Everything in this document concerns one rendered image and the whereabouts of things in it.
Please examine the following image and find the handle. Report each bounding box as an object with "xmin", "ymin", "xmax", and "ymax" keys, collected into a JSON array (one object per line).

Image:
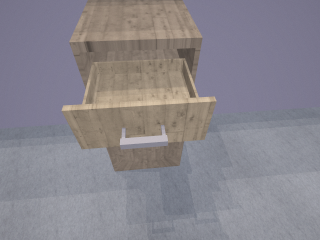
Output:
[{"xmin": 120, "ymin": 125, "xmax": 168, "ymax": 150}]

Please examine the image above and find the drawer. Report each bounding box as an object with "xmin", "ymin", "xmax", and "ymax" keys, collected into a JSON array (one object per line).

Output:
[{"xmin": 61, "ymin": 58, "xmax": 217, "ymax": 150}]

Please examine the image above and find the cabinet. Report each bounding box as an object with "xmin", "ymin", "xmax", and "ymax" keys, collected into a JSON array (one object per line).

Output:
[{"xmin": 69, "ymin": 0, "xmax": 203, "ymax": 172}]

